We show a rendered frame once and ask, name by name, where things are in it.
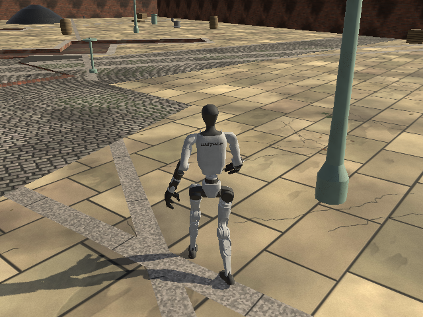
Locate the robot right foot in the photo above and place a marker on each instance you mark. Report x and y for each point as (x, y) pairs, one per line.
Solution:
(228, 279)

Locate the left robot upper arm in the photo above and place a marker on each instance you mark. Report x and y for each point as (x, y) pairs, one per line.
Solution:
(186, 151)

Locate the robot right forearm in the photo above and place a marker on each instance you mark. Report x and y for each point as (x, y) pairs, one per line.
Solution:
(238, 167)

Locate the robot left hand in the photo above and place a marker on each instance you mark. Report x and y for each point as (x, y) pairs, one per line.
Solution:
(169, 200)

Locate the robot right shin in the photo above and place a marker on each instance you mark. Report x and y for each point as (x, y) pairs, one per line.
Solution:
(225, 251)

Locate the robot right hand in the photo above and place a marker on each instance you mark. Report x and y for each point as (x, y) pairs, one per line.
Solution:
(230, 167)

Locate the robot left forearm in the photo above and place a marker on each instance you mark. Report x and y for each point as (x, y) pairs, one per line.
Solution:
(178, 174)

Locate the right robot upper arm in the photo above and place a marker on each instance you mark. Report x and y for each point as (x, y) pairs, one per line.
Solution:
(234, 147)

